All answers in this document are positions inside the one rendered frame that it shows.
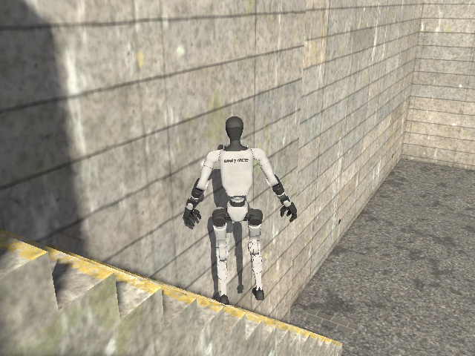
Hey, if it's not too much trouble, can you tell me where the stairs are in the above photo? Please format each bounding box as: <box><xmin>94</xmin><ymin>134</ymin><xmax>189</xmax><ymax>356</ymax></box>
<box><xmin>0</xmin><ymin>228</ymin><xmax>343</xmax><ymax>356</ymax></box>

